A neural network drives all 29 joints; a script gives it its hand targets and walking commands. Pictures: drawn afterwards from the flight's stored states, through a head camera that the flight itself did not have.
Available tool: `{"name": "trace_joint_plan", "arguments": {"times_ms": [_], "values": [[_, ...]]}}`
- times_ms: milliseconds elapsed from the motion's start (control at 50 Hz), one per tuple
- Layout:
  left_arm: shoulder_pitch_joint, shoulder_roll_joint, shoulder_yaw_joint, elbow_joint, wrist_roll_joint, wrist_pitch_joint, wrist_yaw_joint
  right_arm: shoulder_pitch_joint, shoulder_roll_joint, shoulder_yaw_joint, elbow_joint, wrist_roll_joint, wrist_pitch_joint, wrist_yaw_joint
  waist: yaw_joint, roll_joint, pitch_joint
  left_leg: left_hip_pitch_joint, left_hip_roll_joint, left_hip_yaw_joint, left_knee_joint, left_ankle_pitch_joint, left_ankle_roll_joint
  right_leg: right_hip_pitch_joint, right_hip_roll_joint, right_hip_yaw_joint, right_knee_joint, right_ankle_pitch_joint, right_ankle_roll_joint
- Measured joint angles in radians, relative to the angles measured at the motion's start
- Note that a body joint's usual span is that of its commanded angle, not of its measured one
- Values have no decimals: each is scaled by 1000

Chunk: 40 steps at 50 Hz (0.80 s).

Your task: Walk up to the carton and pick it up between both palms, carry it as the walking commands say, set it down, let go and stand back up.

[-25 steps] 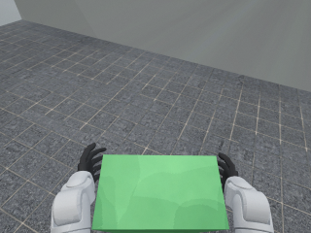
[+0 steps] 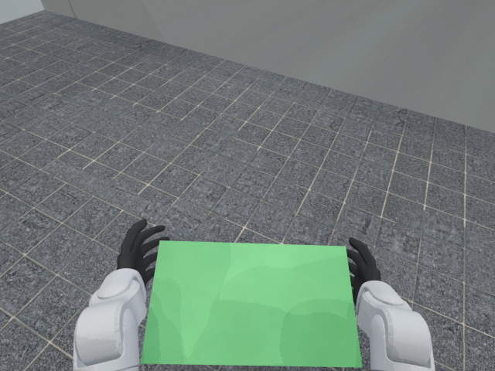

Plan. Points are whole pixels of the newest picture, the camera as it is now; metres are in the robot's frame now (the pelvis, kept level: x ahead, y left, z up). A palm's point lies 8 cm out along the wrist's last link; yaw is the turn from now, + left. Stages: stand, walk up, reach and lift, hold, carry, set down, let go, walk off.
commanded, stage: carry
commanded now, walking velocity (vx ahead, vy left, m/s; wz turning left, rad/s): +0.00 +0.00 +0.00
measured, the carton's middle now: (248, 310) +0.25 +0.01 -0.04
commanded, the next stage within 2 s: hold in 1.96 s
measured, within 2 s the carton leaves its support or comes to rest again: neither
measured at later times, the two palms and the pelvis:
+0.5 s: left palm (161, 271) +0.27 +0.15 +0.04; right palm (380, 289) +0.26 -0.19 +0.02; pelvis +0.00 -0.02 +0.00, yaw +0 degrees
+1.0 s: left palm (164, 269) +0.29 +0.15 +0.02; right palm (374, 284) +0.28 -0.19 +0.01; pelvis +0.00 -0.02 +0.00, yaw -1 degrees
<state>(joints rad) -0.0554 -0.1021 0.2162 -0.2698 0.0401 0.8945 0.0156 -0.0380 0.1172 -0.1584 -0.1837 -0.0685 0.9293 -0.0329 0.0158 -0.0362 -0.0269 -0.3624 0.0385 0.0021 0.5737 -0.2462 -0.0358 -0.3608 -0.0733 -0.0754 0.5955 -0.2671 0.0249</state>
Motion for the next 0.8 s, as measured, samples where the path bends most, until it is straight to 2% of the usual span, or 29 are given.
{"name": "trace_joint_plan", "arguments": {"times_ms": [140, 220, 300, 380, 520, 620, 680, 800], "values": [[-4, -21, -5, -16, 9, 9, -2, 8, -7, -13, -39, 9, 22, 2, -7, 8, -21, 1, 2, -8, -11, 3, -8, -3, 2, -9, 4, -9, -8], [-22, -21, 0, 53, 40, -1, -7, -26, -30, -3, 38, -11, 22, 10, -10, 15, -43, 18, 8, -8, -22, 4, -17, 9, 8, -9, 2, -13, -17], [-56, -7, -3, 216, 81, -67, -9, -75, -51, -10, 204, -45, -36, 28, -14, 31, -56, 33, 16, -12, -22, 1, -24, 26, 15, -14, -2, -15, -22], [-61, 4, 0, 300, 91, -127, -17, -80, -59, 5, 286, -65, -96, 29, -18, 29, -39, 47, 22, -13, -18, -4, -30, 38, 21, -15, 6, -21, -28], [-49, 3, 3, 218, 65, -143, -23, -66, -50, 16, 201, -49, -115, 19, -22, 14, 28, 38, 28, -12, -11, -1, -34, 24, 26, -14, 21, -22, -35], [-72, 5, 14, 281, 103, -182, -43, -90, -48, 10, 265, -82, -157, 36, -14, 14, 25, 32, 37, -13, -16, 2, -39, 20, 36, -15, 10, -15, -41], [-95, 10, 17, 402, 137, -241, -47, -114, -58, 7, 374, -128, -213, 50, -10, 15, 13, 36, 40, -14, -13, -3, -41, 27, 39, -17, 5, -16, -42], [-92, 39, -11, 451, 116, -294, -31, -112, -87, 46, 440, -108, -284, 33, -11, 12, 39, 55, 46, -13, 5, -18, -42, 51, 45, -16, 11, -24, -40]]}}
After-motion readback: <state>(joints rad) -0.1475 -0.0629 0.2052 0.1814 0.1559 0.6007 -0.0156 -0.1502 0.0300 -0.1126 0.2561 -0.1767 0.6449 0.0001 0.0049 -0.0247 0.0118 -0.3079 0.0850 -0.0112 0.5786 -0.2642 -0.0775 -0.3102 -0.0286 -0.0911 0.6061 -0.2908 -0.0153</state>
